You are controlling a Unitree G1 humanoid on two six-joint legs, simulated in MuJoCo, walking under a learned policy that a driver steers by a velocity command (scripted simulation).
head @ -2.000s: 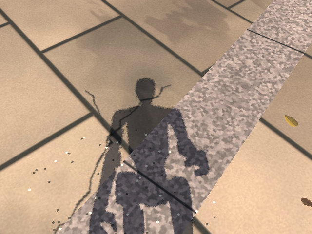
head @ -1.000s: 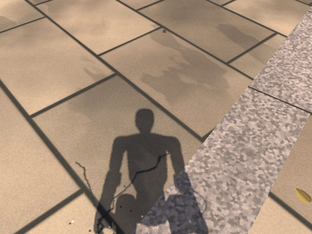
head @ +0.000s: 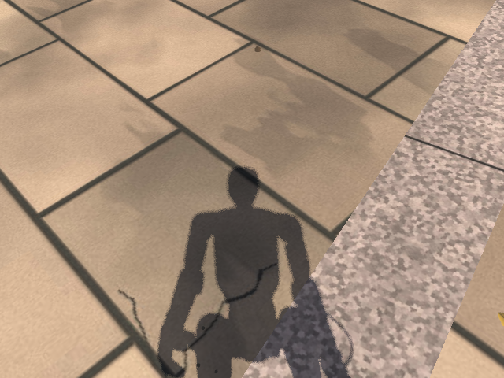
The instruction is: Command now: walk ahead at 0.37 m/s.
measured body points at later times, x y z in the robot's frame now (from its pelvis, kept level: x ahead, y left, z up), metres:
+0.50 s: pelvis +0.26 +0.00 -0.01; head +0.30 +0.00 +0.43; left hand +0.14 +0.21 -0.16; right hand +0.44 -0.22 -0.13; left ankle +0.38 +0.05 -0.73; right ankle +0.04 -0.09 -0.71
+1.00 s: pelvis +0.54 -0.01 +0.00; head +0.58 -0.02 +0.45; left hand +0.74 +0.19 -0.12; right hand +0.44 -0.23 -0.14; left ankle +0.38 +0.06 -0.73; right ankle +0.70 -0.11 -0.71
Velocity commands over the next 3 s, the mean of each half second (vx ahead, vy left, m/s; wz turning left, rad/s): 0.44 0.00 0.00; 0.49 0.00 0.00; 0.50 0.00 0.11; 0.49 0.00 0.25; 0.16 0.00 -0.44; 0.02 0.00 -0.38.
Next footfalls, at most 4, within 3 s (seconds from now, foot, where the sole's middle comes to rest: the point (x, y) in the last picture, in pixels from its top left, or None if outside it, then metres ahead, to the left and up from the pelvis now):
0.48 left None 0.42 0.06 -0.77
1.04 right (309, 299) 0.74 -0.10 -0.77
1.60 left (248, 222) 1.03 0.07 -0.77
2.14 right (264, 155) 1.35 0.00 -0.77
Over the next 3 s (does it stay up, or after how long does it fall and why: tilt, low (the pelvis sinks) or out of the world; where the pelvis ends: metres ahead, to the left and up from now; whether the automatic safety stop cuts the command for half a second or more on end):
stays up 1.28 0.12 0.02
